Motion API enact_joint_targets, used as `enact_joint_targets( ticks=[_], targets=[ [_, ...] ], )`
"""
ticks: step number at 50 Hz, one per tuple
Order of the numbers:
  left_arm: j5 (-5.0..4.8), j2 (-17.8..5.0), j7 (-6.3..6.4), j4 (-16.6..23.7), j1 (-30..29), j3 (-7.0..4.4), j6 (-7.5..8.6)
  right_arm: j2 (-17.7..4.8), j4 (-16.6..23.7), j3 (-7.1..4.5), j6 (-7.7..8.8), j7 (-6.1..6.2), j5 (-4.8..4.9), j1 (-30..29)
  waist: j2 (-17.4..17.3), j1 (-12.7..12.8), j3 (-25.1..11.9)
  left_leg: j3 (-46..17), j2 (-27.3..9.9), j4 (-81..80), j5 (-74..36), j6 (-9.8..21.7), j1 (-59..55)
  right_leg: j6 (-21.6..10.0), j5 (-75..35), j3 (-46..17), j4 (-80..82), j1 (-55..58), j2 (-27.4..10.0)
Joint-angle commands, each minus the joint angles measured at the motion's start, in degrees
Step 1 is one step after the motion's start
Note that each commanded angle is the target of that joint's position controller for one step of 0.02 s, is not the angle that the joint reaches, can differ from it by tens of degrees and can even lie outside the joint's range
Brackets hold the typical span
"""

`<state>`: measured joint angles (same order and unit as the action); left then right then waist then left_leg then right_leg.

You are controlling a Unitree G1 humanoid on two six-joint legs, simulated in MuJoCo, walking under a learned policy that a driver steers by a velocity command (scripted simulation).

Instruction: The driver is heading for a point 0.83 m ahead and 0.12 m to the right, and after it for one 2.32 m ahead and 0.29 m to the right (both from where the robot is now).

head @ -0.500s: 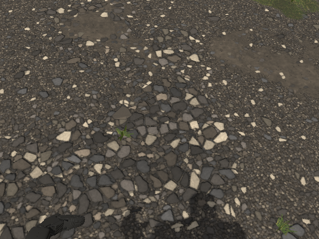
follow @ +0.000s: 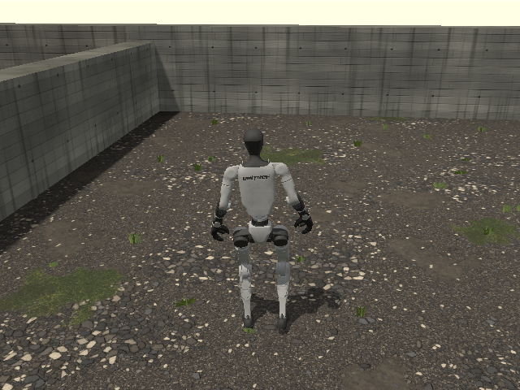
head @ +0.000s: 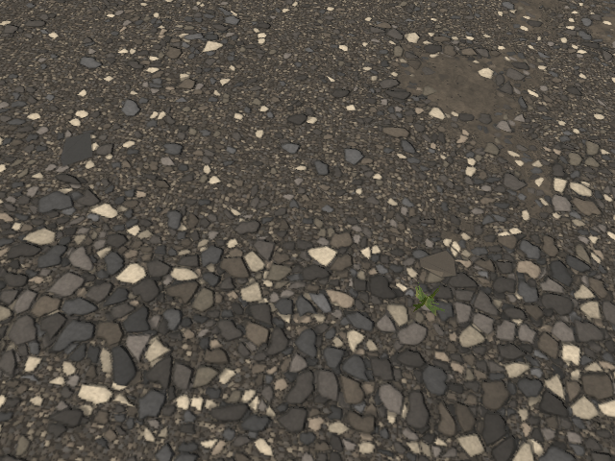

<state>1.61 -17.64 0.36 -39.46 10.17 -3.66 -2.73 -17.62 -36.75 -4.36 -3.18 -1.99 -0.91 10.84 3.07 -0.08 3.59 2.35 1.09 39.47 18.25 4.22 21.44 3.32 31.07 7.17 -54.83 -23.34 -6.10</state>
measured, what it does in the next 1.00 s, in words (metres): walks ahead, turning right: right foot, then left foot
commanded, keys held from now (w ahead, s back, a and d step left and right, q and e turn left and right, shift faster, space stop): q+shift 0.08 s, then e+shift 0.06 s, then w+e+shift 0.60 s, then w+q+shift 0.26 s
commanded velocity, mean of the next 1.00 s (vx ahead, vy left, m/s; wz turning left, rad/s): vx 0.63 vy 0.00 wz -0.19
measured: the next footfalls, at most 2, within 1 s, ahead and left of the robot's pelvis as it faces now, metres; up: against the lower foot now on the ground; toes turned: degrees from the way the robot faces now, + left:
right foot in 0.52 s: +0.17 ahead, -0.13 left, +0.00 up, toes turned -7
left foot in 0.94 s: +0.67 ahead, -0.11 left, +0.00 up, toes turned -15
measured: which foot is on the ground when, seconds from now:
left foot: down 0.00-0.52, up 0.54-0.92, down 0.94-1.00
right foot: up 0.00-0.50, down 0.52-0.94, up 0.96-1.00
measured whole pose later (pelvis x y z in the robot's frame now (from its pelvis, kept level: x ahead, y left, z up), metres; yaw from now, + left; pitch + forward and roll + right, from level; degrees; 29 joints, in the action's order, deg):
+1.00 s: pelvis +0.50 -0.14 -0.02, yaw -15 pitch +2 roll +2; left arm 2.0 -18.0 0.1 -51.9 24.7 -3.3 4.2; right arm -16.7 -40.0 -0.6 3.2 -0.9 -1.5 6.2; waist 1.6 1.3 2.3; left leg 6.2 5.3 37.2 7.6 7.2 31.5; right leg -5.2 21.5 -4.6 -54.6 2.7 5.6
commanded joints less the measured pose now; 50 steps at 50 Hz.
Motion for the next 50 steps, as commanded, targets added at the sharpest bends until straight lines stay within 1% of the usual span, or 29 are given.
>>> enact_joint_targets(
  ticks=[1, 3, 4, 7, 8, 9, 11, 14, 17, 22, 24, 25, 26, 27, 28, 30, 31, 33, 37, 39, 41, 42, 44, 45, 46, 47, 48, 49, 50],
  targets=[
    [-0.56, -3.9, 0.47, 6.1, -2.9, -0.57, 0.92, -11.8, 2.7, -3.39, 0.11, 1.62, 0.09, 4.2, -10.7, -1.7, -3.2, -25.3, -14.5, -21.5, -15.9, 10.4, -13.9, 0.2, -4.2, -9.4, -9.8, -16.9, 1.6],
    [0.62, -5.1, 0.54, 4.4, -0.6, -0.94, 1.2, -9.1, 4.3, -2.51, 0.04, 1.93, 0.65, -0.8, -10.9, 0.1, -5.8, -21.0, -10.1, -19.8, -22.5, 8.5, -13.0, 0.1, -9.7, -8.8, -9.6, -12.9, 2.8],
    [0.66, -5.0, 0.42, 4.1, -0.1, -0.9, 0.95, -9.0, 4.2, -2.42, 0.23, 1.71, 0.79, 0.0, -9.1, 0.0, -7.2, -20.9, -9.7, -19.0, -25.6, 8.3, -13.4, 0.1, -10.2, -9.0, -9.4, -11.9, 3.4],
    [-0.55, -3.8, 0.26, 1.7, 3.0, -0.4, 0.11, -7.3, 3.1, -1.54, 1.02, 1.65, 0.44, 1.6, -7.3, -0.3, -9.7, -18.1, -10.4, -18.7, -30.8, 8.5, -16.5, 0.1, -10.5, -7.7, -5.2, -9.9, 3.8],
    [-0.21, -3.7, -0.09, 1.2, 3.8, -0.17, 0.03, -6.6, 2.3, -1.2, 1.23, 1.63, 0.13, 3.6, -8.1, -1.2, -11.3, -18.6, -10.2, -21.4, -16.9, 8.9, -17.2, -0.2, -11.0, -7.0, -3.1, -8.6, 3.4],
    [0.28, -3.5, -0.79, 0.9, 3.5, -0.03, -0.02, -6.0, 1.6, -0.83, 1.46, 1.4, -0.34, 4.9, -10.2, -2.0, -10.9, -20.1, -10.3, -24.8, 0.7, 8.9, -16.9, -0.8, -12.0, -6.5, -0.9, -8.3, 3.1],
    [0.28, -4.4, -2.26, 1.3, 0.6, -0.23, 0.18, -6.8, 0.8, -0.62, 2.14, 0.81, -0.99, 5.0, -13.4, -3.1, -6.6, -23.1, -12.0, -30.0, 17.0, 8.3, -15.0, -1.8, -13.6, -5.8, 3.8, -9.5, 3.0],
    [-0.37, -4.9, -3.6, 1.0, -0.8, -0.41, 1.15, -8.5, -0.5, -0.92, 3.85, 1.04, -1.45, 5.8, -10.2, -3.1, -2.7, -22.4, -15.3, -32.4, 19.7, 7.4, -15.6, -3.8, -14.7, -7.0, 7.8, -11.3, 3.6],
    [-0.78, -4.6, -4.15, 0.4, 0.3, -0.42, 1.97, -8.0, -0.8, -0.81, 5.47, 1.9, -1.36, 3.9, -9.4, -1.7, -0.6, -17.6, -17.0, -33.4, 18.1, 5.9, -16.1, -5.6, -14.7, -7.9, 9.8, -11.7, 3.6],
    [-1.31, -4.5, -4.6, 1.1, 1.9, -0.4, 2.27, -8.6, -0.9, -1.13, 6.61, 2.23, -1.25, 0.2, -8.3, 0.4, 0.8, -8.7, -18.2, -32.8, 17.1, 4.2, -11.4, -9.0, -10.9, -2.8, 15.6, -2.5, 2.2],
    [-1.22, -3.8, -4.46, 0.0, 5.6, -0.36, 2.67, -8.5, -0.9, -1.08, 6.4, 2.15, -1.07, -1.4, -5.1, 2.8, 1.0, -3.6, -17.0, -27.8, 17.7, 3.4, -7.9, -10.8, -13.2, 0.4, 20.6, 4.8, 4.0],
    [-0.86, -4.6, -4.14, -2.3, 11.5, -0.87, 3.08, -7.4, -0.9, -0.7, 6.36, 2.22, -1.55, -2.0, -1.0, 5.2, 0.0, 1.3, -13.8, -18.1, 13.6, 2.5, -4.0, -11.7, -10.5, 0.3, 23.2, 12.3, 6.3],
    [-0.25, -8.4, -3.37, -6.4, 23.9, -2.34, 3.85, -4.3, 0.4, 0.46, 6.38, 2.23, -2.62, -4.7, 10.1, 10.1, -3.3, 8.2, -7.3, 6.3, 1.2, 0.6, 4.0, -14.6, 0.6, -11.6, 28.7, 23.0, 2.9],
    [-0.15, -13.3, -3.12, -5.3, 25.5, -2.99, 4.74, 0.9, 4.9, 2.36, 6.92, 1.37, -2.16, -8.8, 20.4, 9.3, -1.7, 4.4, 3.2, 22.8, 9.0, -2.4, 26.5, -21.0, 17.8, -46.2, 42.4, 30.4, -8.2],
    [-0.6, -12.4, -2.88, -3.0, 20.6, -2.83, 4.62, -0.6, 5.8, 2.4, 7.89, 0.8, -2.74, -9.1, 14.7, 7.3, -1.4, -4.8, 1.8, 30.8, 8.1, -2.8, 35.9, -22.7, 17.6, -56.7, 47.9, 33.5, -11.2],
    [-0.38, -11.5, -2.01, -2.0, 18.4, -3.27, 4.92, -5.2, 4.0, 1.69, 9.45, -0.23, -2.75, -9.2, -0.8, 5.8, -2.8, -6.3, -3.5, 30.5, -1.0, -3.3, 34.1, -21.3, 5.9, -44.7, 43.2, 31.6, -9.0],
    [-0.83, -10.7, -1.56, -2.2, 18.4, -2.96, 5.18, -5.1, 3.4, 1.78, 9.29, -0.37, -3.17, -8.8, -3.6, 4.9, -2.7, -5.8, -4.6, 27.3, -2.7, -4.0, 31.5, -20.0, 2.8, -40.7, 43.8, 29.3, -6.9],
    [-1.58, -8.2, -1.06, -2.8, 18.2, -1.99, 6.04, -4.3, 3.1, 2.3, 7.68, -0.98, -3.25, -8.8, -1.9, 3.7, -0.3, -4.9, -5.3, 22.2, -5.6, -5.8, 27.6, -18.7, -3.9, -35.4, 46.5, 24.4, -3.4],
    [-1.85, -8.3, -0.91, -4.4, 19.5, -2.37, 6.81, -3.1, 5.3, 3.36, 6.07, -1.1, -2.12, -15.6, -1.7, 4.4, 2.3, -1.1, -3.0, 12.5, -10.3, -7.6, 26.3, -18.8, -24.3, -29.2, 46.8, 20.9, 1.1],
    [-2.22, -6.8, -0.66, -6.0, 20.3, -1.88, 7.25, -1.1, 5.6, 4.42, 6.46, -1.48, -1.86, -18.1, 0.3, 5.5, 2.0, 2.1, -2.1, 3.3, -16.5, -6.7, 21.4, -17.3, -34.8, -23.8, 47.8, 20.5, 2.7],
    [-2.32, -6.5, -0.72, -7.7, 21.8, -1.44, 8.03, -0.9, 6.6, 4.71, 6.62, -1.45, -1.17, -22.0, 2.0, 7.5, 3.0, 4.6, -2.0, -3.4, -21.4, -3.9, 16.6, -15.6, -42.8, -21.6, 51.1, 21.6, 1.0],
    [-2.15, -6.9, -0.76, -8.2, 21.0, -1.32, 8.47, -1.2, 6.7, 4.62, 6.65, -1.25, -0.88, -21.9, 2.4, 7.0, 3.0, 5.1, -1.8, -6.1, -22.5, -2.1, 13.6, -14.5, -46.9, -20.0, 51.7, 22.7, 0.3],
    [-1.49, -8.9, -0.65, -9.1, 19.9, -1.41, 9.16, -3.3, 5.3, 3.79, 6.71, -0.41, -0.75, -17.5, 4.0, 4.2, -0.6, 6.5, 1.4, -7.4, -19.6, 1.0, 5.8, -12.4, -71.7, -16.2, 45.8, 27.5, -1.5],
    [-0.57, -10.3, -0.3, -9.5, 19.7, -1.76, 8.99, -5.3, 3.6, 2.96, 6.64, 0.12, -0.57, -11.6, 5.3, 0.9, -4.4, 6.6, 3.6, -6.6, -15.6, 2.0, 0.7, -11.4, -83.2, -14.8, 39.1, 30.6, -2.3],
    [0.66, -11.3, 0.17, -9.7, 18.4, -2.11, 8.43, -7.6, 0.3, 1.9, 6.48, 0.82, -0.15, -1.1, 6.4, -4.2, -9.5, 6.8, 5.7, -5.0, -11.0, 3.2, -8.1, -10.8, -91.5, -13.5, 28.4, 30.9, -3.0],
    [1.49, -11.4, 0.64, -9.4, 14.9, -2.23, 7.61, -9.2, -4.2, 0.81, 6.12, 1.75, 0.27, 12.7, 5.1, -11.4, -14.3, 7.0, 5.5, -5.9, -8.7, 4.3, -20.5, -10.1, -92.1, -10.6, 12.6, 26.4, -2.2],
    [1.99, -9.0, 1.12, -8.5, 12.7, -1.57, 7.53, -12.2, -7.1, -0.6, 5.82, 2.72, -0.12, 24.0, -0.5, -15.7, -18.6, -3.8, -2.1, -3.3, 5.0, 7.0, -33.9, -9.7, -75.0, -9.1, -10.1, 14.2, 0.7],
    [-0.11, -1.2, -0.66, -5.3, 15.9, 0.4, 8.35, -16.7, -7.9, -1.95, 5.83, 2.42, -1.4, 22.7, -21.4, -8.2, -19.9, -40.6, -15.2, -13.4, 21.5, 17.0, -44.1, -5.8, -18.3, -9.4, -33.8, -10.8, 13.7],
    [0.41, -4.2, -0.79, -4.2, 12.8, 0.81, 9.66, -12.1, -7.4, -1.4, 5.6, 1.25, -0.12, 15.5, -17.4, -6.3, -16.8, -57.4, -16.8, -24.9, 22.1, 18.2, -41.3, -7.2, -11.4, -14.1, -35.0, -19.1, 12.5]
  ],
)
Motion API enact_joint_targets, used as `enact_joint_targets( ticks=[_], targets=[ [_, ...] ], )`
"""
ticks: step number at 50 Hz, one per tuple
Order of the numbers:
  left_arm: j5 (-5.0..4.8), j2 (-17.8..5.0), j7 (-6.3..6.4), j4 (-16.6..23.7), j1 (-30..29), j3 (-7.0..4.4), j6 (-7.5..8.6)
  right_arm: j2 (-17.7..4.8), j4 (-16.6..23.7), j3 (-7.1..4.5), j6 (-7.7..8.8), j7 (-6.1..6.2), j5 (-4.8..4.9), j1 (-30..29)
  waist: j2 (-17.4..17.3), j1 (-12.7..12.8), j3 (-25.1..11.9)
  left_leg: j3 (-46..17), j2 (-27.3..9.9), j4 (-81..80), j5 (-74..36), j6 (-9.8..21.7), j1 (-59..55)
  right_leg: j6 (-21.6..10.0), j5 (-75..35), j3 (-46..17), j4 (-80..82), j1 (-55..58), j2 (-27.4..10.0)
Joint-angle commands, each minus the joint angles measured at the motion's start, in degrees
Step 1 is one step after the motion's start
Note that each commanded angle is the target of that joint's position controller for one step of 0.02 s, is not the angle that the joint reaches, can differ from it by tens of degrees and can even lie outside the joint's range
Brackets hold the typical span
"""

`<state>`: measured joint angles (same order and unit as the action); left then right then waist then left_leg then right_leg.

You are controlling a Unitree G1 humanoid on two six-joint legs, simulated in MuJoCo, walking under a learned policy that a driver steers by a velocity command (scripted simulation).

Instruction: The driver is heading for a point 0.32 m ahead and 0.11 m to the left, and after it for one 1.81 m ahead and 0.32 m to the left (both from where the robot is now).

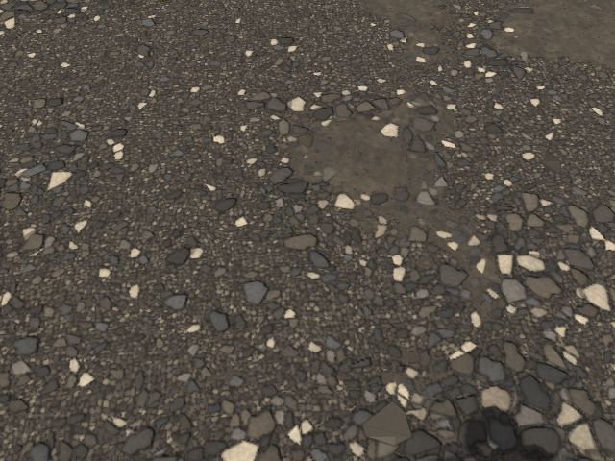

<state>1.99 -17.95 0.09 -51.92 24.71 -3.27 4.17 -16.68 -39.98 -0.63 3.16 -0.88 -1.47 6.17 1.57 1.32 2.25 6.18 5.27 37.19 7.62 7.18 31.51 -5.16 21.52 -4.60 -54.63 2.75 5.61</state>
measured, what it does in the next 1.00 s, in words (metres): walks ahead, turning left: right foot, then left foot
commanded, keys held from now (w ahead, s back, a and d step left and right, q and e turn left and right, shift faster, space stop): w+q+shift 0.10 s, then q+shift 0.42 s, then e+shift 0.48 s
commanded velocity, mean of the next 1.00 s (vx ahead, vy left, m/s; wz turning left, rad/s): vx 0.33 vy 0.00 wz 0.29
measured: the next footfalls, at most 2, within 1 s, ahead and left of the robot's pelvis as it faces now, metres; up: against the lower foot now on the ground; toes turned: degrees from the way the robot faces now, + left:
right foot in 0.34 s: +0.55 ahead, -0.07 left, +0.00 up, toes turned +20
left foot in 0.74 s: +0.47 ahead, +0.15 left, +0.00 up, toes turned +26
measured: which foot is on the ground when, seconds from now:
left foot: down 0.00-0.34, up 0.36-0.72, down 0.74-1.00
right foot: up 0.00-0.32, down 0.34-0.74, up 0.76-1.00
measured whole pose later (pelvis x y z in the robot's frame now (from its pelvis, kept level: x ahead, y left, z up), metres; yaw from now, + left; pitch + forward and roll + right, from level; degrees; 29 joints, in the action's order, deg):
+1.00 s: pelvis +0.44 +0.02 +0.04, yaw +16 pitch +0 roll +0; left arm 0.6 -16.3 -1.9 -43.9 17.5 -4.3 -4.5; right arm -12.3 -39.0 -0.6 -1.4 2.6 -1.5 6.2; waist 1.2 2.7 3.0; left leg 8.8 -3.4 27.1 11.9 1.0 14.5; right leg 1.5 24.6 3.2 -54.2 -24.2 -0.7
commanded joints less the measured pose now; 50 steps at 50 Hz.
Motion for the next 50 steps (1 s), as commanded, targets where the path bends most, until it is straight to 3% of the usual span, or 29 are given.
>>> enact_joint_targets(
  ticks=[1, 2, 3, 4, 5, 8, 10, 13, 15, 16, 17, 18, 19, 20, 21, 22, 24, 28, 31, 34, 36, 37, 38, 39, 40, 41, 43, 46, 50],
  targets=[
    [-0.13, -5.4, -0.62, 9.4, -6.7, 0.59, 3.33, -11.0, -3.4, -5.1, -0.32, -0.19, 0.46, 15.9, -8.2, -6.4, -9.3, -53.2, -20.4, -22.5, 27.8, 14.8, -44.6, 1.1, -6.5, -4.2, -32.9, -46.6, -3.5],
    [0.72, -5.9, -0.74, 10.4, -11.0, 1.07, 3.64, -8.4, -4.7, -4.74, -0.03, -0.41, 0.65, 16.6, -0.2, -6.2, -6.5, -47.3, -18.4, -22.8, 21.1, 13.8, -37.5, 1.5, -7.1, -3.7, -28.5, -44.2, -5.3],
    [1.49, -4.8, -0.86, 11.7, -13.3, 1.48, 3.33, -6.7, -5.9, -4.21, 0.25, -0.01, 0.54, 17.1, 1.7, -4.2, -2.9, -42.5, -15.9, -23.5, 17.1, 12.4, -30.5, 2.2, -6.3, -3.3, -24.1, -42.4, -6.9],
    [2.41, -3.8, -1.05, 13.2, -14.1, 1.97, 2.52, -5.4, -7.3, -3.52, 0.54, 0.35, 0.52, 17.1, 0.9, -1.8, -0.6, -38.9, -13.5, -24.4, 14.0, 11.8, -24.5, 3.3, -4.9, -2.9, -20.6, -40.5, -7.7],
    [2.83, -3.0, -1.17, 14.0, -14.2, 2.45, 1.54, -6.1, -7.9, -3.55, 1.0, 0.49, 0.69, 17.2, -1.1, -0.3, 1.0, -36.9, -12.3, -25.1, 11.9, 12.1, -21.1, 4.3, -2.8, -2.5, -17.2, -40.2, -8.6],
    [1.86, -1.9, -1.37, 18.0, -20.3, 3.88, 0.71, -8.6, -7.4, -4.05, 2.06, 0.73, 1.03, 16.5, -0.9, 1.2, 5.9, -29.4, -10.1, -26.7, -16.8, 11.6, -10.3, 7.4, -4.7, 2.4, -1.3, -36.6, -9.1],
    [0.61, 0.8, -1.97, 19.9, -25.0, 5.1, 1.06, -9.3, -7.3, -4.75, 1.7, 0.41, 1.25, 15.8, -2.7, -0.3, 4.7, -22.3, -5.0, -24.9, -28.3, 6.3, -3.8, 7.6, -18.1, 6.5, 12.6, -24.5, -5.6],
    [-0.11, -0.6, -1.2, 19.9, -25.0, 4.4, 0.61, -10.1, -8.3, -5.73, 0.57, -0.01, 2.17, 20.5, -4.4, -3.3, -1.5, -23.2, -2.8, -17.7, -30.9, 0.5, -10.0, 6.8, -29.0, 6.0, 20.8, -15.9, -1.5],
    [0.17, -3.3, 0.19, 19.0, -21.4, 3.31, 0.9, -10.8, -7.8, -6.3, -0.07, 0.73, 2.12, 20.4, -4.8, -1.8, -4.3, -25.6, -1.7, -8.0, -32.8, -2.6, -15.0, 6.3, -28.3, 3.9, 26.7, -10.7, -0.6],
    [0.28, -4.8, 0.89, 17.6, -16.2, 2.63, 1.39, -11.3, -7.0, -6.6, -0.08, 0.98, 2.34, 18.7, -4.7, 1.4, -6.6, -25.5, -0.1, 1.0, -30.5, -4.2, -15.3, 5.7, -32.1, 2.3, 30.4, -5.2, -2.4],
    [1.03, -7.5, 1.46, 15.7, -8.7, 1.69, 2.06, -8.8, -5.7, -6.13, 0.13, 1.08, 2.84, 17.7, -3.7, 4.3, -10.6, -23.9, 1.5, 14.1, -17.9, -5.5, -11.0, 4.2, -39.0, -1.8, 29.4, 3.6, -9.3],
    [1.93, -10.6, 1.71, 15.3, -2.4, 1.06, 2.12, -1.9, -3.6, -4.65, -0.19, 1.8, 3.3, 20.5, 7.1, 3.5, -18.7, -15.9, 5.4, 33.5, 31.2, -6.0, -2.2, 1.3, -69.3, -14.2, 21.4, 15.5, -28.2],
    [0.87, -10.4, 0.62, 16.1, -2.6, 0.43, 1.4, -4.7, -1.6, -4.78, -1.12, 3.08, 4.91, 29.9, 12.6, -0.4, -32.5, -13.8, 3.2, 46.4, 34.3, -6.7, 1.3, -6.8, -76.8, -27.5, 19.3, 22.0, -41.1],
    [-0.22, -6.6, 0.96, 17.8, -9.6, 0.33, 0.81, -7.8, -3.3, -5.37, -2.26, 3.27, 2.44, 27.2, 7.1, -0.7, -30.3, -12.2, -0.9, 46.6, 24.3, -6.7, 2.2, -7.6, -59.4, -25.9, 24.2, 14.0, -35.2],
    [-0.38, -1.2, 1.2, 18.1, -13.3, 1.82, 0.51, -8.0, -2.6, -5.66, -3.09, 2.54, 1.28, 21.2, 4.6, -0.7, -21.1, -10.6, -2.4, 43.1, 19.9, -7.8, 3.7, -5.8, -51.1, -16.6, 27.0, 5.8, -29.3],
    [0.06, 0.2, 1.37, 17.3, -14.4, 2.33, -0.02, -7.2, -2.1, -5.84, -3.81, 1.58, 0.63, 18.4, 4.0, -1.3, -15.8, -10.1, -3.6, 41.2, 18.5, -8.9, 4.7, -4.4, -47.2, -11.6, 28.9, 1.0, -26.0],
    [-0.56, -1.4, 1.92, 15.3, -13.1, 1.71, -0.51, -5.0, -0.8, -5.53, -5.87, -0.14, -0.09, 16.4, 6.9, -2.1, -9.6, -9.2, -5.3, 38.2, 17.9, -9.8, 2.4, -4.6, -48.9, -4.6, 32.0, -8.0, -24.0],
    [-0.04, -2.9, 1.4, 13.2, -11.4, 0.76, 0.09, -1.9, 2.6, -4.36, -7.0, -1.13, -0.32, 11.5, 6.0, -3.0, -8.8, -9.2, -5.3, 29.3, 14.8, -8.5, 0.0, -6.9, -49.2, -0.5, 34.8, -13.5, -24.4],
    [-0.24, -3.5, 0.41, 12.1, -12.7, 0.51, 0.1, -0.7, 3.0, -2.92, -6.73, -1.35, -0.09, 10.3, 6.7, -4.1, -9.5, -8.6, -3.9, 15.1, 8.9, -6.9, -9.3, -5.4, -46.3, 4.0, 35.1, -18.9, -21.5],
    [-0.93, -3.3, -0.94, 10.3, -11.9, 0.84, -0.75, -0.2, 1.9, -1.53, -6.22, -0.58, 0.01, 8.2, 8.1, -3.4, -8.7, -6.4, -3.1, 1.2, 5.4, -6.5, -17.9, -4.0, -37.9, 3.0, 35.1, -20.4, -18.5],
    [-1.79, -5.0, -1.51, 9.7, -11.3, 0.24, -1.88, -1.6, 1.3, -1.4, -5.04, 0.42, -0.65, 8.5, 5.6, -4.3, -6.5, -5.2, -2.8, -11.8, -1.0, -5.9, -25.8, -1.1, -29.0, 1.8, 31.2, -23.7, -15.5],
    [-1.39, -4.2, -1.92, 9.5, -8.0, 0.25, -2.18, -4.6, 1.6, -1.83, -4.35, 1.08, -1.21, 8.8, 1.2, -3.4, -7.1, -11.1, -9.6, -15.3, -3.2, -4.9, -30.4, 1.8, -19.7, 1.2, 28.7, -26.4, -13.6],
    [-0.85, 0.3, -2.21, 10.7, -3.7, 1.01, -2.66, -9.4, 3.3, -2.21, -4.03, 1.74, -1.76, 9.0, -12.3, -1.0, -9.4, -25.7, -26.7, -16.8, -18.1, -2.6, -34.2, 4.6, 5.9, 4.9, 18.0, -30.3, -8.1],
    [-1.8, -1.4, -1.2, 10.4, -3.3, 0.52, -4.39, -13.8, 3.8, -4.1, -4.52, 2.71, 0.18, 5.9, -19.1, -2.6, -8.3, -24.9, -29.6, -18.6, -16.6, 5.1, -24.3, 4.6, 14.8, 6.4, 6.5, -30.7, -3.6],
    [-1.56, -5.1, -0.87, 10.0, -4.4, -0.81, -5.65, -10.7, 3.9, -3.57, -4.76, 2.95, 0.71, 4.9, -14.3, -2.7, -5.5, -21.9, -26.6, -19.9, -12.1, 5.9, -21.5, 4.4, 12.7, 3.5, -1.6, -31.5, -4.5],
    [-1.53, -5.4, -0.77, 9.6, -4.2, -1.63, -6.35, -7.2, 4.0, -2.42, -4.8, 3.11, 0.79, 1.5, -12.4, -0.4, -2.8, -17.5, -23.6, -20.6, -10.2, 4.5, -19.1, 4.5, 9.3, 3.6, -5.0, -32.2, -4.8],
    [-0.97, -5.0, -0.65, 8.5, -2.3, -2.33, -7.3, -4.2, 5.0, -1.64, -4.64, 3.62, 0.56, -2.4, -11.5, 1.6, -2.3, -10.9, -20.7, -20.7, -12.9, 3.5, -18.4, 6.0, 5.0, 5.3, -9.5, -31.4, -5.5],
    [-1.27, -2.7, -1.24, 10.0, -4.4, -2.19, -7.8, -2.9, 4.7, -1.69, -4.21, 4.08, 0.17, -1.1, -9.3, 0.6, -3.9, -7.3, -21.6, -19.1, -14.4, 4.2, -21.7, 7.5, 3.2, 6.3, -7.7, -31.6, -6.5],
    [-1.51, -0.7, -2.7, 13.5, -8.9, -1.53, -8.42, -4.5, 3.7, -2.94, -3.72, 3.54, -0.33, 0.7, -11.6, -1.4, -4.9, -4.7, -23.4, -16.6, -11.1, 3.2, -22.6, 6.1, 3.5, 7.9, 6.0, -26.1, -7.5]
  ],
)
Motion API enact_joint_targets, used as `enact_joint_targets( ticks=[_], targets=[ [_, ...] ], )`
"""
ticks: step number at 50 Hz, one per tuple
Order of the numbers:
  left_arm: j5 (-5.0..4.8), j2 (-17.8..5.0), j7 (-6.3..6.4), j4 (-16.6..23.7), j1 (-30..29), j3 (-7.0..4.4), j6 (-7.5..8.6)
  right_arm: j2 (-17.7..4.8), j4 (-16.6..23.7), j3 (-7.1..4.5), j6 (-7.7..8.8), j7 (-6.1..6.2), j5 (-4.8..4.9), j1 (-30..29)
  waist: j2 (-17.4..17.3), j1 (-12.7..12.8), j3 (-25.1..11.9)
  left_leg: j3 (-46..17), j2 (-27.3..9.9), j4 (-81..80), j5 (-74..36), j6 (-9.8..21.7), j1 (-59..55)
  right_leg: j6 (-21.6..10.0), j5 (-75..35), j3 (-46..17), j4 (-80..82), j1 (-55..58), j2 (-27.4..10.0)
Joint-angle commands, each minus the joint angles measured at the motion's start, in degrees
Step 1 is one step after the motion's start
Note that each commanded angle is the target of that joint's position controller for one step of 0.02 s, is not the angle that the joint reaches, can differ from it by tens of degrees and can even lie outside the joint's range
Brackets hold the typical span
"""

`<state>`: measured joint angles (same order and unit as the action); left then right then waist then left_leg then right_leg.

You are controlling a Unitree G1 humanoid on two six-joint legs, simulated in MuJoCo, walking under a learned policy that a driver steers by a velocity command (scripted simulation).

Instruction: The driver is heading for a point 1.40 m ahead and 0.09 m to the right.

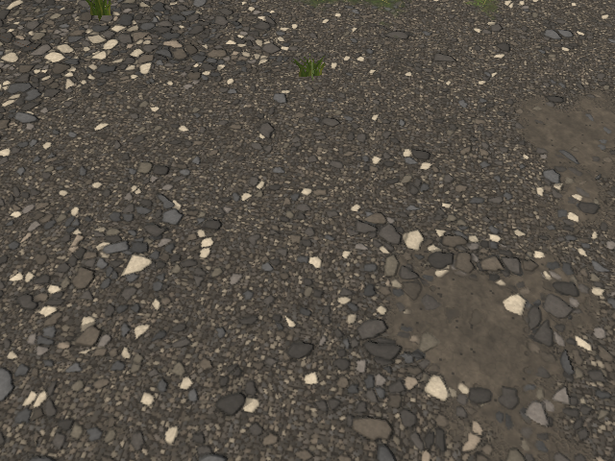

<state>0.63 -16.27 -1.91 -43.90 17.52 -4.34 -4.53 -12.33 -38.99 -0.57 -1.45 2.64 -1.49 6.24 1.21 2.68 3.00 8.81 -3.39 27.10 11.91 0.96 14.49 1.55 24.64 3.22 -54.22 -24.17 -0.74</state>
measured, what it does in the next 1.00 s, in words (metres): steps on the spot: right foot, then left foot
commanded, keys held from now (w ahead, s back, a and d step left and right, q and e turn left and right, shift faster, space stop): e+shift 0.26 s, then q+shift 0.70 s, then e+shift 0.04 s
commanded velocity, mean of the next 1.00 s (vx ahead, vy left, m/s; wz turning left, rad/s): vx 0.01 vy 0.00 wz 0.08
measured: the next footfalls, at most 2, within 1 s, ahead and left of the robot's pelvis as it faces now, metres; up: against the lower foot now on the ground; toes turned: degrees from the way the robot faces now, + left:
right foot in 0.12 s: +0.02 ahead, -0.11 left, +0.00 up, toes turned -10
left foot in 0.68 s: +0.03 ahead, +0.07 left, +0.00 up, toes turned -7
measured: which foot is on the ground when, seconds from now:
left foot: down 0.00-0.10, up 0.12-0.66, down 0.68-1.00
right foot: up 0.00-0.10, down 0.12-0.68, up 0.70-1.00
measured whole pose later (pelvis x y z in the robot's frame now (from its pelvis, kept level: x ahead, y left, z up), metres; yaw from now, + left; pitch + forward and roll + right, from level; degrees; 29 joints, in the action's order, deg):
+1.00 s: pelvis +0.01 +0.00 +0.01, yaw +10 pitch +2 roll -1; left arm 1.1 -19.1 0.9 -39.8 6.5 -2.5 -2.9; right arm -19.5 -40.0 -5.3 -3.5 -0.1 -0.2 15.2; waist 1.5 -1.4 4.5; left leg -14.9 9.2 25.6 12.5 4.7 12.6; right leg 3.7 20.9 -6.3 -50.4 -28.3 1.3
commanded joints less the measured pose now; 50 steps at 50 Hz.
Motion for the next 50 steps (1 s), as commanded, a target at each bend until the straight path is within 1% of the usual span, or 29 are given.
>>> enact_joint_targets(
  ticks=[1, 3, 4, 5, 6, 7, 8, 10, 12, 13, 15, 17, 20, 21, 23, 25, 30, 32, 33, 34, 35, 36, 37, 38, 39, 40, 43, 48, 50],
  targets=[
    [-0.29, -2.9, -0.86, 6.2, -2.0, -0.61, 0.26, -9.6, 2.4, -3.41, 0.95, -0.28, -0.39, 1.0, -11.7, -3.0, -6.2, -7.0, -15.5, -5.5, -15.8, 9.1, -5.6, -1.1, 0.9, 1.0, 7.9, 2.5, -0.8],
    [-0.58, -3.3, -1.05, 7.1, -1.8, -0.86, 0.43, -10.9, 2.1, -4.18, 0.96, -0.85, -0.15, 1.4, -11.3, -2.7, -6.9, -6.0, -16.6, -2.7, -15.0, 7.6, -5.3, -2.4, -0.3, 2.6, 13.7, 5.7, 0.0],
    [-0.58, -3.1, -1.0, 7.0, -0.4, -0.93, 0.72, -11.4, 1.9, -4.51, 0.82, -1.14, 0.25, 1.0, -9.6, -1.2, -7.1, -3.9, -16.1, 0.9, -12.4, 5.4, -3.3, -3.2, -4.5, 3.4, 19.6, 9.8, 0.8],
    [-0.11, -4.2, -0.6, 6.2, 1.6, -1.31, 1.28, -11.0, 1.1, -4.74, 0.64, -1.52, 0.33, 2.9, -4.7, -0.2, -6.9, -1.0, -14.0, 7.4, -4.5, 1.6, 1.1, -4.2, -10.0, 0.1, 26.6, 14.8, 1.3],
    [0.67, -10.5, 0.28, 6.5, 3.0, -2.71, 2.08, -8.7, 1.6, -4.39, 0.13, -2.09, 0.22, 5.2, 10.9, -0.3, -4.4, 4.0, -7.5, 22.6, 12.8, -3.1, 12.7, -7.2, -18.3, -18.7, 36.8, 19.0, -10.0],
    [0.65, -18.6, 0.45, 7.2, 5.0, -4.81, 2.27, -6.4, 7.0, -3.24, -0.79, -1.47, 0.18, -1.7, 19.3, 1.6, -1.7, -2.7, 2.9, 31.4, 27.7, -5.4, 25.8, -16.7, -37.4, -38.0, 37.3, 17.2, -20.8],
    [0.38, -16.1, 0.73, 7.0, 7.2, -4.77, 2.07, -7.7, 6.9, -3.23, -1.22, -1.08, -0.36, -4.1, 9.5, 3.1, -3.2, -9.5, 1.2, 37.6, 25.8, -4.9, 26.8, -19.0, -36.3, -34.2, 36.3, 19.2, -19.5],
    [0.03, -12.1, 1.68, 8.3, -0.7, -3.38, 1.32, -8.4, 4.8, -3.5, -0.38, -1.29, 0.71, -1.5, 5.0, -1.1, -1.4, -12.0, -0.2, 36.3, 13.8, -3.9, 25.6, -15.5, -27.4, -25.4, 35.7, 16.7, -11.8],
    [-0.68, -10.0, 2.0, 9.8, -4.9, -2.68, 1.22, -9.9, 3.1, -3.95, -0.03, -1.58, -0.64, 1.4, 5.9, -2.4, -4.4, -11.4, 0.9, 37.3, 8.3, -4.0, 23.1, -13.7, -32.8, -22.1, 34.3, 17.3, -7.9],
    [-0.86, -10.0, 1.81, 9.8, -4.2, -2.66, 1.33, -9.9, 2.7, -3.91, -0.21, -1.79, -0.67, 2.2, 4.3, -2.3, -5.8, -11.5, 1.5, 37.4, 7.5, -4.1, 22.2, -13.4, -34.4, -22.2, 33.7, 17.8, -7.5],
    [-0.75, -9.1, 1.85, 9.4, -3.4, -2.17, 1.8, -9.4, 1.0, -3.71, -0.74, -1.96, 0.1, 5.1, 2.7, -2.2, -7.7, -10.4, 1.6, 35.9, 6.5, -4.4, 21.6, -13.2, -37.4, -20.2, 33.6, 20.6, -8.0],
    [-0.3, -7.5, 2.21, 8.7, -2.5, -1.27, 2.17, -9.0, 0.1, -3.44, -1.29, -1.84, 0.49, 5.7, 3.8, -1.5, -7.3, -9.7, 1.3, 32.7, 6.2, -4.2, 20.2, -13.1, -37.8, -19.1, 34.6, 21.4, -8.3],
    [0.73, -3.5, 2.68, 7.7, -3.7, 0.97, 2.89, -7.6, -1.6, -2.7, -2.0, -2.21, 0.59, 6.2, 4.3, -1.3, -6.0, -10.1, 0.4, 24.0, 5.9, -3.3, 12.8, -12.4, -31.6, -16.5, 37.4, 18.3, -8.9],
    [1.18, -3.1, 2.79, 7.3, -4.2, 1.49, 3.16, -7.2, -2.1, -2.44, -2.14, -2.47, 0.71, 6.3, 4.6, -1.1, -5.1, -10.1, 0.8, 20.3, 6.0, -2.7, 9.2, -12.0, -28.4, -15.3, 38.2, 16.2, -8.8],
    [1.69, -6.3, 3.03, 6.4, -4.5, 0.93, 3.24, -9.0, -2.2, -2.94, -2.27, -2.83, 0.98, 5.6, 5.7, -0.5, -2.4, -9.6, 3.1, 17.8, 8.7, -1.6, 6.6, -12.5, -25.3, -14.7, 37.7, 14.0, -9.7],
    [1.31, -8.5, 3.31, 5.8, -4.1, 0.31, 2.88, -10.5, -1.8, -3.48, -2.02, -3.21, 1.16, 5.8, 5.0, -0.5, -1.1, -9.3, 3.8, 18.2, 11.9, -0.7, 8.2, -13.9, -28.1, -15.7, 36.1, 15.5, -11.9],
    [0.75, -7.8, 3.96, 5.2, -6.3, 0.1, 2.83, -8.7, -1.2, -3.29, -1.24, -3.71, 1.73, 7.5, 3.1, -1.7, -2.6, -7.1, 3.8, 14.7, 15.6, 0.7, 6.8, -14.7, -40.8, -14.1, 30.9, 19.8, -14.7],
    [0.39, -8.0, 4.08, 5.0, -8.1, -0.16, 2.78, -7.9, -1.1, -3.28, -0.91, -3.79, 1.93, 9.3, 3.2, -3.3, -3.7, -6.4, 4.8, 6.9, 11.1, 1.7, 2.5, -12.6, -40.5, -11.0, 27.2, 19.1, -13.5],
    [0.19, -8.3, 4.16, 4.8, -8.4, -0.4, 2.83, -8.1, -0.8, -3.36, -0.44, -3.68, 1.66, 10.2, 2.1, -4.5, -4.1, -8.6, 4.8, -0.5, 3.8, 2.7, -1.3, -9.9, -36.2, -8.5, 23.7, 16.8, -11.9],
    [0.33, -7.4, 4.11, 5.7, -8.7, -0.37, 3.02, -12.3, -0.5, -4.43, 0.19, -3.43, 0.68, 11.5, -5.1, -4.8, -4.6, -21.3, -1.5, -7.0, -5.1, 5.3, -6.3, -6.0, -25.3, -3.9, 13.3, 10.1, -6.6],
    [0.78, -4.1, 3.99, 8.9, -10.5, 0.55, 2.78, -20.1, 0.3, -6.38, 0.79, -3.44, 0.83, 13.2, -15.4, -3.9, -2.7, -42.3, -15.5, -6.7, -36.0, 12.8, -13.6, -1.0, 5.9, 1.1, 2.2, -7.4, 5.2],
    [1.18, -3.7, 4.5, 9.3, -12.4, 1.11, 2.48, -20.0, -1.2, -7.05, 0.63, -3.39, 0.97, 18.9, -13.5, -7.3, -5.5, -45.3, -17.5, -7.1, -40.6, 19.7, -15.2, -0.8, 14.9, -5.5, -6.9, -11.3, 6.2],
    [0.85, -4.4, 4.26, 8.5, -11.6, 1.03, 2.43, -17.6, -1.0, -6.79, 0.27, -3.06, 1.42, 16.8, -7.9, -5.5, -4.0, -40.2, -14.3, -6.7, -34.8, 19.4, -14.7, -0.4, 10.2, -7.9, -11.0, -12.5, 3.8],
    [0.38, -5.3, 3.91, 7.8, -11.8, 0.74, 2.7, -15.4, 0.0, -6.35, -0.43, -2.69, 1.77, 12.1, -4.9, -3.8, -2.3, -35.5, -10.2, -7.1, -28.7, 16.7, -12.6, -0.1, 4.6, -8.3, -10.3, -12.6, 2.3],
    [0.4, -6.2, 3.63, 7.8, -12.1, 0.49, 2.89, -14.1, 0.9, -5.96, -1.02, -2.45, 1.98, 8.8, -4.7, -2.8, -1.9, -32.9, -6.9, -7.3, -26.5, 13.9, -12.1, 0.5, 1.1, -8.2, -8.2, -12.6, 1.5],
    [0.79, -6.7, 3.21, 7.6, -11.6, 0.39, 2.81, -13.5, 1.5, -5.92, -1.28, -2.31, 2.13, 8.0, -5.5, -2.9, -3.2, -31.3, -4.9, -6.9, -27.8, 12.8, -12.7, 1.2, -1.0, -7.7, -7.4, -11.6, 1.4],
    [0.69, -5.7, 2.43, 7.7, -11.6, 0.86, 2.3, -15.0, 1.1, -6.64, -1.4, -2.69, 2.02, 11.0, -4.3, -4.0, -5.6, -31.8, -3.1, -5.6, -27.9, 11.6, -14.0, 2.4, -2.8, -7.2, -3.8, -10.9, 2.2],
    [0.59, -6.9, 2.92, 8.9, -14.2, 1.08, 2.35, -17.1, 1.8, -7.55, -1.58, -2.62, 1.2, 12.1, -7.3, -5.6, -4.8, -38.5, -1.7, -5.3, -18.9, 11.1, -12.1, 2.4, -3.4, -8.8, 3.7, -10.6, 3.4],
    [0.25, -7.5, 3.08, 7.6, -11.8, 1.03, 2.53, -16.0, 2.2, -6.98, -1.49, -2.35, 0.83, 10.9, -8.1, -5.4, -6.1, -36.4, -2.3, -4.3, -22.5, 10.6, -11.6, 1.9, -4.5, -7.4, 5.3, -7.9, 2.5]
  ],
)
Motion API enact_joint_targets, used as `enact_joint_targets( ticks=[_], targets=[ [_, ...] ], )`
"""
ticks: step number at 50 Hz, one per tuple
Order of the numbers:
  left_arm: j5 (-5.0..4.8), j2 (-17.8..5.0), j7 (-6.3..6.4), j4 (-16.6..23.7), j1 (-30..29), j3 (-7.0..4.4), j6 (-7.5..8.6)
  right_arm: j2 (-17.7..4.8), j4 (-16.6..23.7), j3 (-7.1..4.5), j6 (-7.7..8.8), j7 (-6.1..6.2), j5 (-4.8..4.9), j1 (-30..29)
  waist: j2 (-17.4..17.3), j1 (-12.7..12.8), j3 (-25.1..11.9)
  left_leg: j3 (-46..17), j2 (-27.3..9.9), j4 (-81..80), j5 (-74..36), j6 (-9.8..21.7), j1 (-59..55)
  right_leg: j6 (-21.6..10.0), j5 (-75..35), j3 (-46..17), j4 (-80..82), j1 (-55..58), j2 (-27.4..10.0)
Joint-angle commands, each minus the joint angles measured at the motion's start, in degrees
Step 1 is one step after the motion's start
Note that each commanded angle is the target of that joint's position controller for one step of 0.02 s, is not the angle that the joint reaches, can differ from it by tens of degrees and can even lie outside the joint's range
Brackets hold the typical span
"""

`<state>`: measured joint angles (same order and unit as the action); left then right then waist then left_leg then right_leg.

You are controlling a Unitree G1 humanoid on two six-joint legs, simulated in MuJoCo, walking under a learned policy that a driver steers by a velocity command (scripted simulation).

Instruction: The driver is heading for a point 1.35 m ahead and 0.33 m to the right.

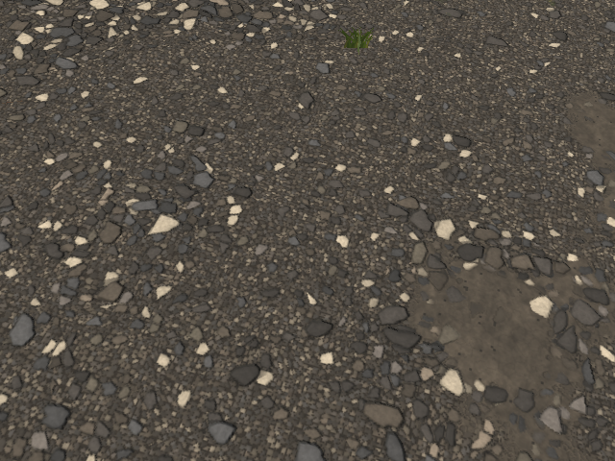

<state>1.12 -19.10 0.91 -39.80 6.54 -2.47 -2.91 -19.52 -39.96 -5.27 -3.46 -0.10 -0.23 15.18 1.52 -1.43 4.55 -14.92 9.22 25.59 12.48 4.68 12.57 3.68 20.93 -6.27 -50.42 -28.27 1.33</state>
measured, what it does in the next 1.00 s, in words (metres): steps on the spot, turning right: right foot, then left foot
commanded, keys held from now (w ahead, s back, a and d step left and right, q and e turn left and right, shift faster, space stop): e+shift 0.68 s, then q+shift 0.18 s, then w+q+shift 0.14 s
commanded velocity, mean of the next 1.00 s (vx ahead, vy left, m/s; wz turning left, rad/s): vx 0.04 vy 0.00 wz -0.33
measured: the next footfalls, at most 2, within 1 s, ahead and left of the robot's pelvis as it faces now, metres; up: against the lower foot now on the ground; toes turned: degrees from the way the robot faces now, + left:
right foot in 0.18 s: +0.08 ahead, -0.13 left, +0.00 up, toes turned +3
left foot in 0.54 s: +0.11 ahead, +0.07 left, +0.00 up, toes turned -27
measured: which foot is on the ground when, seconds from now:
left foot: down 0.00-0.18, up 0.20-0.52, down 0.54-0.94, up 0.96-1.00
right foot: up 0.00-0.16, down 0.18-0.54, up 0.56-0.92, down 0.94-1.00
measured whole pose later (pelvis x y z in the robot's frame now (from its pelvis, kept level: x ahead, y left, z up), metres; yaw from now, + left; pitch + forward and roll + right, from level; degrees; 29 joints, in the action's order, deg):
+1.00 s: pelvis +0.06 -0.02 +0.00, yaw -23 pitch +1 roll -1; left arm 1.9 -13.9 1.1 -44.1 9.7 -1.0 -1.2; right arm -16.0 -47.3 -1.8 -1.8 -0.7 -0.6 20.3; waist -1.5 -2.6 1.1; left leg -2.3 2.6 45.1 24.9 3.7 19.7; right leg -2.2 16.8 -0.5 -24.2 -8.1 2.6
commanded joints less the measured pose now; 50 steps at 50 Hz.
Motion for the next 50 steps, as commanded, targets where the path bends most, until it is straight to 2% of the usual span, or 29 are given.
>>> enact_joint_targets(
  ticks=[1, 5, 7, 8, 9, 10, 11, 12, 13, 17, 22, 26, 27, 28, 29, 30, 31, 32, 34, 36, 38, 41, 43, 45, 46, 47, 48, 49, 50],
  targets=[
    [-0.42, -4.5, 0.33, 3.2, -0.5, -0.73, 1.02, -7.8, 3.1, -1.76, 0.57, 0.48, -0.68, 1.8, -8.8, -1.5, -8.0, -11.5, -14.9, -2.3, -26.1, 6.5, -8.4, -0.7, -0.9, 2.9, 2.3, -1.2, 0.1],
    [-0.89, -2.8, 0.01, 1.8, 1.3, 0.21, 1.08, -3.3, 2.4, 1.03, 0.69, 0.86, -1.6, -1.0, -8.8, -0.6, -8.1, -9.1, -15.3, -2.5, -28.0, 5.0, -2.4, -2.9, -0.3, 4.9, 11.5, 11.6, -1.2],
    [-0.74, -1.4, -0.03, 0.0, 3.7, 0.72, 1.18, -3.3, 1.3, 2.05, 0.91, 1.49, -1.22, -2.8, -7.8, 1.7, -6.7, -7.0, -14.7, -1.9, -19.4, 2.8, 1.4, -4.3, -8.3, 4.8, 25.4, 21.3, -0.4],
    [-0.24, -3.0, 0.18, 0.2, 2.4, 0.48, 1.57, -4.4, 0.5, 1.92, 1.3, 1.83, -1.54, -1.1, -5.5, 1.2, -5.5, -5.9, -13.3, -0.7, -13.2, 0.7, 2.7, -5.2, -12.4, -0.1, 30.0, 23.4, -1.2],
    [0.36, -7.9, 0.29, 0.9, 2.6, -0.32, 2.16, -4.7, 0.6, 1.69, 1.57, 2.05, -2.07, 0.9, 2.7, 0.0, -5.6, -1.3, -9.4, 6.3, -5.3, -1.3, 3.3, -7.0, -18.0, -11.9, 32.6, 23.6, -9.5],
    [-0.34, -12.6, -0.42, 0.4, 2.0, -1.57, 2.07, -5.6, 1.4, 1.26, 1.2, 2.29, -1.31, 1.4, 9.2, -1.5, -4.8, 6.6, -2.4, 9.1, 8.5, -3.0, 6.6, -14.4, -26.8, -21.8, 32.3, 21.5, -16.0],
    [-0.5, -10.6, -1.26, -0.8, 6.0, -1.63, 2.03, -7.0, 1.3, 1.1, 1.17, 2.74, -1.27, -1.0, 10.2, 1.1, -4.7, 9.0, -2.3, 13.2, 16.2, -3.5, 8.0, -18.0, -28.8, -27.9, 33.8, 21.1, -18.2],
    [-0.51, -10.3, -1.71, -1.7, 8.2, -1.97, 2.07, -6.8, 2.0, 1.07, 1.48, 2.59, -1.07, -3.7, 9.8, 2.5, -3.8, 9.2, -2.0, 19.3, 19.3, -3.9, 11.2, -18.5, -27.1, -28.2, 34.2, 22.2, -17.2],
    [-0.61, -9.9, -1.7, -2.0, 8.3, -2.36, 1.88, -5.8, 2.0, 1.26, 1.68, 2.18, -1.03, -4.8, 7.3, 2.4, -4.2, 8.6, -2.5, 24.2, 18.8, -4.5, 12.8, -17.5, -24.2, -26.2, 33.6, 22.5, -14.7],
    [-1.02, -8.8, -1.33, -1.3, 6.0, -3.69, 0.89, -2.8, 2.5, 2.12, 1.66, 1.31, -0.72, -6.0, 5.9, 1.3, -5.8, 9.8, -3.6, 24.6, 13.5, -6.7, 13.4, -14.0, -20.8, -20.2, 32.6, 20.9, -7.2],
    [-0.57, -9.5, -1.67, -1.2, 8.0, -5.36, 0.05, -2.6, 3.8, 2.6, 2.48, 1.84, -0.18, -8.2, 7.3, 3.2, -8.2, 9.5, -3.0, 15.3, 11.8, -6.3, 10.7, -14.2, -16.9, -26.2, 31.8, 20.9, -6.6],
    [-0.84, -9.3, -1.89, 0.5, 2.4, -5.7, -0.2, -3.2, 1.9, 2.41, 3.64, 2.99, -0.15, -1.5, 7.7, -1.0, -8.1, 9.7, -2.6, -3.1, 4.2, -4.5, -4.9, -8.6, -10.4, -26.9, 29.6, 10.6, -2.3],
    [-1.17, -7.1, -1.69, 1.1, 2.9, -5.09, 0.08, -6.3, 1.6, 1.67, 3.96, 3.64, -0.54, -0.3, 3.1, -0.9, -8.1, 4.5, -8.9, -10.6, 5.3, -3.1, -11.2, -5.2, -0.2, -23.3, 25.9, 4.3, 1.7],
    [-1.56, -2.4, -1.56, 1.9, 7.0, -4.07, 0.45, -12.5, 3.1, 0.61, 3.64, 3.94, -1.06, -2.2, -11.7, 1.6, -9.9, -13.4, -26.0, -16.4, 15.6, 1.7, -15.5, -2.1, 10.7, -10.7, 11.0, -3.0, 9.6],
    [0.32, -6.7, -0.96, 0.5, 7.6, -4.92, 0.51, -12.6, 4.4, 0.69, 3.21, 3.54, -1.93, -7.8, -10.3, 2.2, -5.9, -17.5, -31.3, -17.7, 13.8, 6.0, -5.5, -1.4, 10.8, -3.3, -0.3, -5.4, 8.6],
    [0.8, -9.3, -1.2, 0.5, 6.0, -5.63, 0.3, -8.3, 4.3, 1.73, 3.14, 3.23, -2.03, -7.8, -7.1, 2.8, -4.3, -12.0, -29.7, -15.1, 5.6, 7.2, -1.9, -1.5, 7.7, -2.2, -6.9, -3.1, 4.0],
    [0.85, -8.5, -1.77, -0.4, 7.1, -5.63, -0.08, -5.1, 4.3, 2.64, 3.26, 2.98, -1.64, -9.3, -5.7, 3.9, -2.9, -4.9, -25.6, -13.2, -1.7, 6.2, -0.4, -1.8, 4.8, -1.5, -11.1, -2.2, 3.2],
    [0.73, -7.4, -2.46, -1.1, 8.7, -5.39, -0.67, -4.1, 4.7, 3.0, 3.39, 2.9, -1.43, -10.1, -7.1, 4.6, -2.8, 0.8, -22.5, -11.8, -7.1, 5.1, -1.3, -1.8, 2.7, -0.5, -14.7, -2.5, 2.7],
    [-0.03, -6.7, -3.72, -1.3, 9.5, -4.84, -1.36, -3.9, 4.8, 3.1, 3.48, 3.11, -1.53, -8.6, -8.9, 3.7, -3.8, 7.3, -20.7, -9.1, -18.5, 4.9, -5.1, -0.8, 1.5, 2.4, -17.6, -4.3, 1.7],
    [-0.31, -5.1, -3.79, 0.0, 5.6, -3.8, -1.22, -4.6, 2.4, 2.64, 3.83, 2.61, -1.57, -1.5, -8.6, 0.4, -4.8, 6.7, -21.1, -6.6, -28.4, 6.3, -9.5, -0.3, 3.2, 2.3, -13.5, -4.5, 2.5],
    [-0.47, -3.5, -3.19, 0.4, 3.6, -2.93, -1.34, -5.3, 0.4, 2.26, 4.27, 2.21, -1.24, 2.1, -9.3, -1.0, -5.6, 5.1, -22.2, -4.6, -34.0, 7.5, -12.9, -0.9, 5.2, -0.2, -8.5, -3.7, 4.4],
    [-0.72, -0.3, -1.77, -1.4, 3.8, -0.92, -1.76, -2.6, -0.7, 3.7, 4.93, 1.1, -0.98, -1.7, -11.0, 1.1, -6.6, 6.1, -20.1, -4.6, -32.4, 6.4, -9.2, -2.2, 5.1, 1.3, 9.0, 7.8, 2.8],
    [-0.7, -1.4, -0.28, -1.5, 2.1, -0.88, -1.86, -6.0, -2.3, 2.56, 4.29, 0.27, -0.89, 0.0, -14.8, 0.0, -4.9, 3.4, -18.1, -2.5, -37.1, 6.1, -7.8, -2.3, 4.1, 7.1, 16.5, 11.4, 4.3],
    [-0.1, -2.4, 0.17, -2.2, 5.6, -0.95, -0.78, -8.4, -3.9, 1.14, 3.26, -0.44, -0.36, 3.1, -12.0, 1.6, -7.4, -0.9, -17.4, -3.0, -12.2, 6.1, -5.3, -3.9, 1.5, 8.5, 26.8, 18.3, 5.0],
    [0.12, -3.0, 0.24, -3.1, 8.4, -1.08, 0.28, -7.7, -3.6, 0.96, 2.91, -0.5, -0.3, 1.6, -9.1, 3.7, -6.9, -2.4, -15.8, -2.6, 6.8, 4.9, 3.7, -5.8, -1.7, 6.1, 32.4, 27.8, 2.7],
    [0.65, -7.0, 0.75, -4.2, 14.2, -1.9, 1.4, -4.3, -1.3, 1.55, 3.06, -0.55, -0.14, -2.3, -0.4, 7.3, -7.1, 0.5, -11.6, 4.2, 24.5, 1.7, 20.8, -8.7, 8.1, -5.2, 36.3, 42.0, -8.1],
    [0.6, -14.3, 1.02, -4.9, 17.7, -3.79, 1.83, -0.2, 2.7, 2.51, 3.26, -0.66, 0.68, -7.9, 14.4, 10.5, -5.0, 13.8, -3.6, 20.3, 23.0, -0.7, 35.7, -13.6, 28.1, -22.9, 43.7, 44.6, -21.7],
    [1.79, -11.8, 1.13, -4.6, 14.0, -3.45, 2.7, -3.7, 3.3, 1.81, 3.34, -0.3, -0.68, -11.0, 8.5, 9.6, 1.9, 10.0, -8.9, 29.2, 17.0, -0.1, 37.6, -15.9, 28.2, -25.2, 45.2, 34.4, -25.2],
    [1.46, -7.0, 1.08, -3.5, 9.0, -2.06, 3.71, -4.1, 2.2, 1.14, 3.66, -0.99, -0.41, -8.6, 5.9, 5.7, 3.7, 8.5, -10.5, 32.2, 11.4, -0.2, 36.5, -14.9, 24.4, -20.8, 45.1, 31.2, -22.3]
  ],
)
Over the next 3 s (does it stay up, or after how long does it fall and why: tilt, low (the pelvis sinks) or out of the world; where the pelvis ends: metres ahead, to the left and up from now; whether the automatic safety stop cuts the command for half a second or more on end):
stays up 1.45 -0.31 0.00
